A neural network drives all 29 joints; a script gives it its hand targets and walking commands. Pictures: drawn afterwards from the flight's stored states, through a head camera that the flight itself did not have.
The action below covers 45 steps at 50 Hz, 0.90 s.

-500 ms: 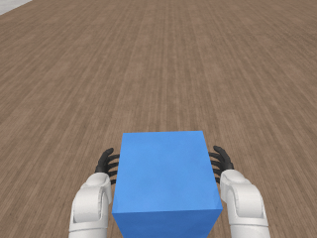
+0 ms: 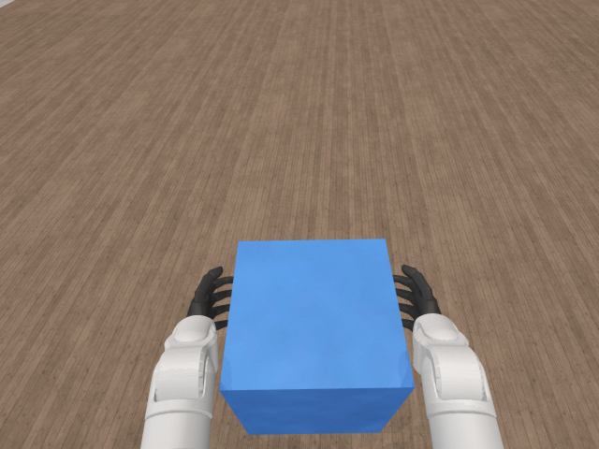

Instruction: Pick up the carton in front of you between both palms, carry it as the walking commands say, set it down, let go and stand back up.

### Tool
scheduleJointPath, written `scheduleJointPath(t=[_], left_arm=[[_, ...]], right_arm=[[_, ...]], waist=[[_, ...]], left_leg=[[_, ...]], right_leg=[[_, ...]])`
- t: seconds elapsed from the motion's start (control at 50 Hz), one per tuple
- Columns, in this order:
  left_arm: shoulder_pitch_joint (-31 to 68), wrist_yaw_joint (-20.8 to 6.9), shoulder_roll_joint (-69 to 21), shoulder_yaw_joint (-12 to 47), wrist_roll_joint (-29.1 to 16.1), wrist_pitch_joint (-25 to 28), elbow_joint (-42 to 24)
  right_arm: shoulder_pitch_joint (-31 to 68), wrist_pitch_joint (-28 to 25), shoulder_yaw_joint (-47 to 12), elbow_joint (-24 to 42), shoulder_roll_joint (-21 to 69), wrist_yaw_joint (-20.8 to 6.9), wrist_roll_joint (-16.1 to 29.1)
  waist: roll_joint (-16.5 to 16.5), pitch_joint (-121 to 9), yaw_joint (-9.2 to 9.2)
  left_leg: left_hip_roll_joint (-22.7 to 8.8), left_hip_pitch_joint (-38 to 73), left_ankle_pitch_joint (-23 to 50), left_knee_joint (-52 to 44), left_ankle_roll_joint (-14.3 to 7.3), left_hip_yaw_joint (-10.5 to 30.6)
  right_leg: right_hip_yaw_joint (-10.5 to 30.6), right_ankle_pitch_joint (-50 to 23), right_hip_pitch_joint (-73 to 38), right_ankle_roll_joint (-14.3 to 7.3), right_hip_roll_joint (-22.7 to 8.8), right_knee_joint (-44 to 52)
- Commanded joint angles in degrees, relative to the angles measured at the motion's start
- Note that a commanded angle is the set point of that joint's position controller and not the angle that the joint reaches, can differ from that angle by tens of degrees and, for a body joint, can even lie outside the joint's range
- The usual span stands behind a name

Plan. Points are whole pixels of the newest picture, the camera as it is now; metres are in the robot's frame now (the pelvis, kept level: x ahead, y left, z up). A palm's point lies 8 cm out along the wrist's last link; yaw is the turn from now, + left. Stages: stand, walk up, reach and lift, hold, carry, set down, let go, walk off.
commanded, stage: hold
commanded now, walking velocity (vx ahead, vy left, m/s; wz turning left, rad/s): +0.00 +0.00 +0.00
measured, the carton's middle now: (312, 342) +0.28 -0.01 -0.05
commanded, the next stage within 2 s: set down in 0.42 s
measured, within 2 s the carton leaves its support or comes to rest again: neither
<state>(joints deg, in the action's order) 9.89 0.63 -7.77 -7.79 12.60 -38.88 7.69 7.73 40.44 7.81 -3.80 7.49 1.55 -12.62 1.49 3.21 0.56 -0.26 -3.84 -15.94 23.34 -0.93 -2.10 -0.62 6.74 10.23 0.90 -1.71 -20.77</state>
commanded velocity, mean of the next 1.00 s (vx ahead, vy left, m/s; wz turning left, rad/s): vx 0.00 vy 0.00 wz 0.00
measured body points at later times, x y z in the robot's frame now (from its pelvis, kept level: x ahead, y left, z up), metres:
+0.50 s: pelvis -0.02 -0.03 +0.00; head -0.05 -0.05 +0.45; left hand +0.27 +0.14 +0.03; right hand +0.29 -0.17 +0.03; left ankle -0.03 +0.11 -0.74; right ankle +0.05 -0.14 -0.74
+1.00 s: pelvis -0.04 -0.03 -0.05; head +0.13 -0.03 +0.36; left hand +0.33 +0.15 -0.12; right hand +0.35 -0.15 -0.13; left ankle -0.03 +0.10 -0.74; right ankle +0.05 -0.14 -0.74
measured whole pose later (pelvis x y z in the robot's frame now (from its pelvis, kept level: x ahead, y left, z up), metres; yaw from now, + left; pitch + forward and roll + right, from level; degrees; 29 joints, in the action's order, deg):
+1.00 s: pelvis -0.04 -0.03 -0.05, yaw +5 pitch +19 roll +1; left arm 34.6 -1.5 -7.8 -26.7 19.6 -11.8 34.6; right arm 32.9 13.1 25.0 -31.4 9.1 0.3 -19.5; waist 1.4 3.7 -0.1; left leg 3.5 -48.0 -20.7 49.7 1.4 5.8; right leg 4.2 12.9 52.6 0.7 2.2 -46.5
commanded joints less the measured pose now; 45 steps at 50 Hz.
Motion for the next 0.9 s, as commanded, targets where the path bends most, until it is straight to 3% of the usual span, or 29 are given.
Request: scheduleJointPath(t=[0.0, 0.14, 0.28, 0.44, 0.52, 0.62, 0.7, 0.76, 0.82, 0.88], left_arm=[[21.3, -9.9, -46.2, 27.3, -10.3, 1.9, -3.5], [26.9, -12.1, -49.1, 29.2, -12.0, 1.3, -2.2], [28.5, -13.3, -51.0, 26.0, -10.8, 1.0, 2.2], [32.9, -14.6, -52.9, 23.5, -10.0, 1.7, 5.5], [40.0, -16.0, -51.5, 19.0, -7.5, 3.5, 11.6], [49.6, -16.7, -48.6, 8.3, -1.3, 7.9, 24.0], [49.9, -14.2, -42.2, -2.2, 5.3, 11.3, 30.5], [47.9, -12.7, -37.7, -6.8, 8.4, 14.7, 32.1], [47.2, -12.1, -36.4, -6.2, 8.0, 19.8, 31.0], [48.1, -12.0, -39.6, -1.3, 5.1, 25.6, 30.7]], right_arm=[[24.3, -2.0, -31.0, 4.8, 45.6, -11.6, 12.5], [25.2, -1.8, -28.9, 0.5, 48.5, -11.9, 10.5], [29.0, -1.0, -28.4, -2.3, 51.0, -13.4, 10.4], [34.2, -0.8, -28.3, -4.8, 53.8, -15.1, 11.2], [40.2, -1.9, -23.8, -11.8, 55.0, -15.4, 9.5], [48.5, -5.4, -12.3, -24.5, 54.1, -14.5, 3.7], [49.8, -9.0, -1.8, -30.8, 47.4, -12.0, -2.2], [48.3, -13.2, 3.1, -32.5, 41.6, -10.6, -5.4], [46.8, -19.2, 3.1, -32.6, 39.3, -9.8, -6.1], [48.3, -25.6, -1.5, -31.9, 41.9, -9.5, -4.2]], waist=[[-0.2, -16.0, -1.32], [0.4, -14.0, 0.77], [-0.6, -11.8, -0.33], [-1.8, -12.1, -1.19], [-2.1, -10.3, -1.36], [-2.5, -8.0, -0.53], [-1.9, -6.2, -0.54], [-1.7, -8.5, -0.5], [-1.4, -15.4, -0.25], [-1.3, -24.4, -0.56]], left_leg=[[4.0, -2.2, 24.7, -4.8, 0.2, 8.0], [4.5, -5.3, 15.2, -5.9, 0.8, 7.8], [4.7, -10.3, 5.3, -7.3, -0.4, 7.4], [4.8, -12.8, -0.9, -7.2, -1.6, 6.9], [4.8, -15.6, -6.3, -5.1, -2.2, 6.3], [5.0, -19.7, -9.7, -0.1, -2.6, 5.9], [5.3, -25.0, -8.8, 4.1, -2.4, 5.5], [6.0, -30.2, -5.5, 7.3, -1.8, 5.2], [6.9, -35.3, -0.1, 11.4, -0.5, 4.6], [7.9, -41.5, 3.6, 15.8, 0.6, 4.3]], right_leg=[[3.9, -17.0, -16.8, -1.0, 8.1, -1.7], [3.8, -9.4, -17.4, -1.7, 8.1, -0.5], [3.7, -3.5, -19.7, -1.2, 7.1, 0.2], [4.4, 3.0, -20.5, -0.6, 6.0, 0.9], [5.0, 11.2, -18.8, -0.4, 5.4, 0.5], [6.5, 18.2, -13.7, -0.3, 4.7, -1.3], [5.8, 16.0, -7.3, -0.4, 5.2, -5.3], [5.1, 9.6, -1.2, -0.5, 6.1, -9.9], [4.5, -0.5, 3.3, -0.4, 6.8, -15.2], [4.1, -7.6, 6.0, -0.5, 7.3, -21.0]])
